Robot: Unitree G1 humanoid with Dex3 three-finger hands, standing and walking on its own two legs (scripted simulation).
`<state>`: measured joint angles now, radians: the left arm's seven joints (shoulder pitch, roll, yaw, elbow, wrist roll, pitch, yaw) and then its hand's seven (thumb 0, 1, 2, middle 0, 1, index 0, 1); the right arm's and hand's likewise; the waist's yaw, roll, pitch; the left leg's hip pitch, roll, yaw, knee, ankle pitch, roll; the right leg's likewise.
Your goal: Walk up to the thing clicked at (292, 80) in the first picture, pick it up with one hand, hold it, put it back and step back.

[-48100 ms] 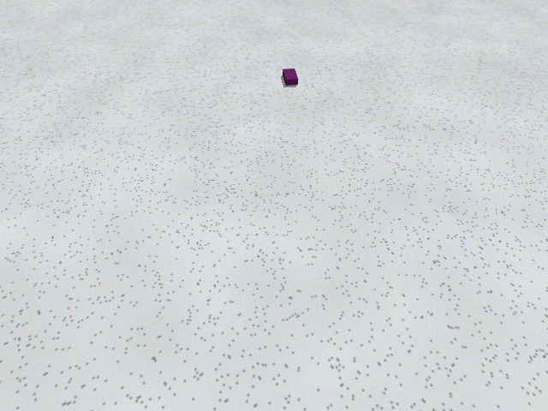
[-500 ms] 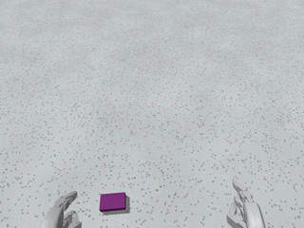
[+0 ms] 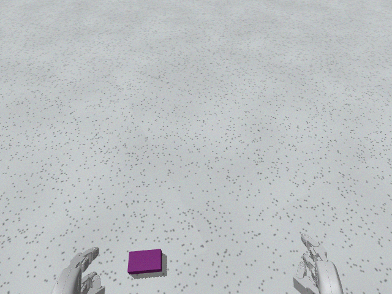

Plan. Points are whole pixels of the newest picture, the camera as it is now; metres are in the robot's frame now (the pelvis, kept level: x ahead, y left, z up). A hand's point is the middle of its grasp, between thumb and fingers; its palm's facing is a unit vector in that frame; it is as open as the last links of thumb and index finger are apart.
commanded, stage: home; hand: left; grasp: from above
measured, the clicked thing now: (145, 261) +0.40 +0.22 -0.69
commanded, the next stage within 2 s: stand in 0.28 s
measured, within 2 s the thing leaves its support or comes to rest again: neither
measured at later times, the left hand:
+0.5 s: hand out of the picture +0.16 +0.21 -0.07, palm faces +0.01 -0.95 -0.32, open 7.4 cm
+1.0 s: hand out of the picture +0.03 +0.24 -0.10, palm faces +0.05 -0.95 -0.31, open 7.4 cm
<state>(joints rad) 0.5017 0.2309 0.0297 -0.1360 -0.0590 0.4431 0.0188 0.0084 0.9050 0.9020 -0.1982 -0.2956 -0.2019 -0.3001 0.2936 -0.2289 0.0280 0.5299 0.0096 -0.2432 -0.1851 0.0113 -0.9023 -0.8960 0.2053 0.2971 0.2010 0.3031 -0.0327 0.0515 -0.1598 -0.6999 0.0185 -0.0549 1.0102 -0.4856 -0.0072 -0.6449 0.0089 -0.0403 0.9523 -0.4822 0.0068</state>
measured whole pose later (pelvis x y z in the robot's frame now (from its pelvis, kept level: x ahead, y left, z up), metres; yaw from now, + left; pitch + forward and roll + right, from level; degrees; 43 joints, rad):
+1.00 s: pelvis -0.01 +0.01 +0.06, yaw +0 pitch -4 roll +0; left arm 0.22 0.27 0.04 1.03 0.03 0.02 0.03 0.00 0.90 0.90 -0.20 -0.30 -0.20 -0.30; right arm 0.18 -0.27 -0.03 1.04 -0.03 -0.01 -0.02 0.01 -0.91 -0.90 0.20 0.30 0.20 0.30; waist 0.03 0.01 0.06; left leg -0.18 -0.02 -0.01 0.48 -0.23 0.02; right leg -0.15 -0.04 -0.01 0.46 -0.24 0.03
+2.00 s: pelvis +0.00 +0.00 +0.07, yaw +0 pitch -3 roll +0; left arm 0.11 0.29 0.04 1.15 0.02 0.00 0.01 0.00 0.90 0.90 -0.20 -0.30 -0.20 -0.30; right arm 0.12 -0.32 -0.01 1.14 -0.02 -0.01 -0.02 0.00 -0.91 -0.90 0.20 0.30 0.20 0.30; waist 0.01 0.02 0.07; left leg -0.10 0.00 -0.02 0.33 -0.18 0.00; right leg -0.08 -0.02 -0.01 0.32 -0.19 0.01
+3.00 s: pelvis -0.01 +0.00 +0.06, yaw +0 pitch -2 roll +0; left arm 0.10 0.34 0.05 1.09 0.00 0.00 0.01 0.00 0.90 0.90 -0.20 -0.30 -0.21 -0.30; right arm 0.09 -0.36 -0.02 1.10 0.00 0.01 0.01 0.00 -0.91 -0.90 0.20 0.30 0.20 0.30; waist 0.00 0.01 0.11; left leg -0.18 0.00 -0.02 0.41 -0.19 0.00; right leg -0.16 -0.01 -0.01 0.40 -0.21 0.01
